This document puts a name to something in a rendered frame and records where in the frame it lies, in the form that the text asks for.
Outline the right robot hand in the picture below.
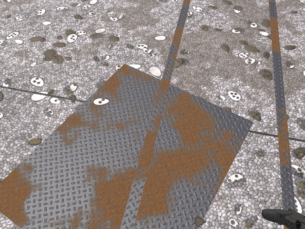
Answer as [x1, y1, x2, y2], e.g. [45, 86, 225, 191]
[261, 208, 305, 229]

